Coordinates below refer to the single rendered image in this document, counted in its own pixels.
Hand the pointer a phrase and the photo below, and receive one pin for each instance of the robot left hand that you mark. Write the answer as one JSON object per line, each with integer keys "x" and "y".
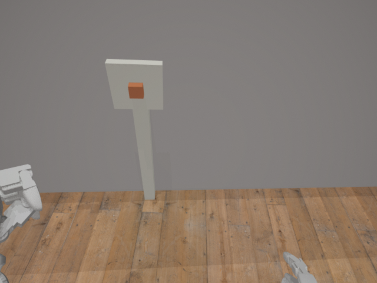
{"x": 19, "y": 189}

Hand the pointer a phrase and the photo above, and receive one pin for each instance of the button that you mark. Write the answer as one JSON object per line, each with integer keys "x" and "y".
{"x": 136, "y": 90}

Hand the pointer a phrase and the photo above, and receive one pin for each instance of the panel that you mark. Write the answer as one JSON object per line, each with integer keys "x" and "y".
{"x": 150, "y": 73}

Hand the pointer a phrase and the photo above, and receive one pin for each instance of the robot right hand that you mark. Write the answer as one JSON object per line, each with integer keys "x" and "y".
{"x": 299, "y": 269}

